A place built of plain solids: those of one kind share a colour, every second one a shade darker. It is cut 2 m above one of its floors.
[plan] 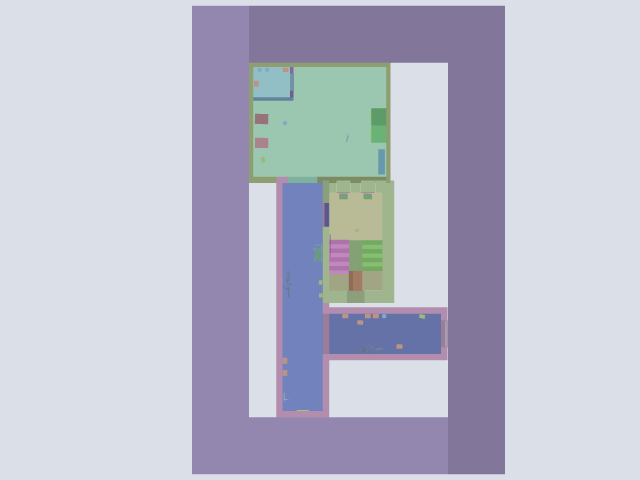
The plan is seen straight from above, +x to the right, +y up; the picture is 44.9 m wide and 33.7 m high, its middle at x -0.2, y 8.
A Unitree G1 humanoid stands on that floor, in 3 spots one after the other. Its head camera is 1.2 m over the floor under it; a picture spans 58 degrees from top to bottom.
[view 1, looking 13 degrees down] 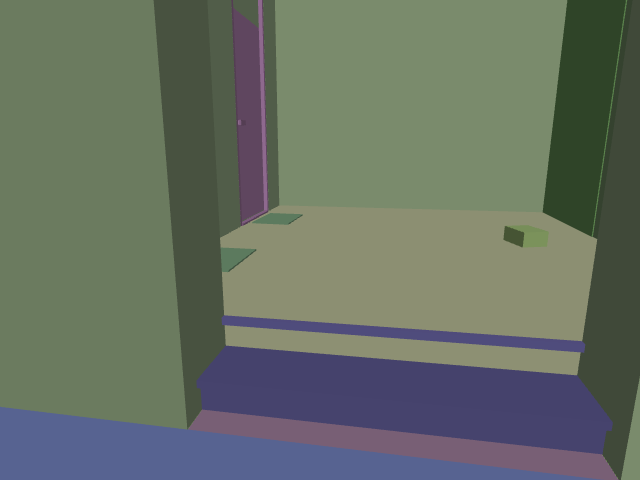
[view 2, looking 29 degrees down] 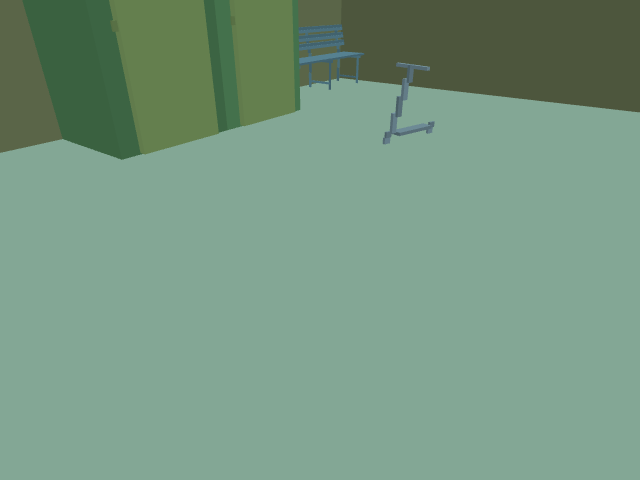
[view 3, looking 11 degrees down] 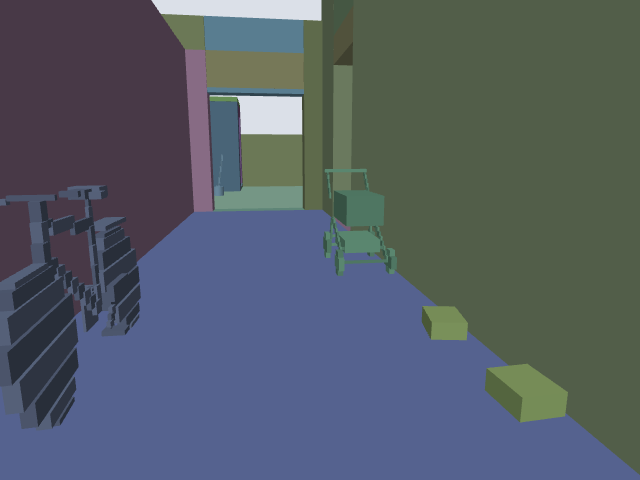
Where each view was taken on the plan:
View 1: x -1.49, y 9.77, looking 10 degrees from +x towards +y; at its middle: floor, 3.85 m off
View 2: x -0.11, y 19.09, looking -53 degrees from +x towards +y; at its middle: floor_yard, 2.48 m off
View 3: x -1.42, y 2.31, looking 82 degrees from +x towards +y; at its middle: floor_arm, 6.29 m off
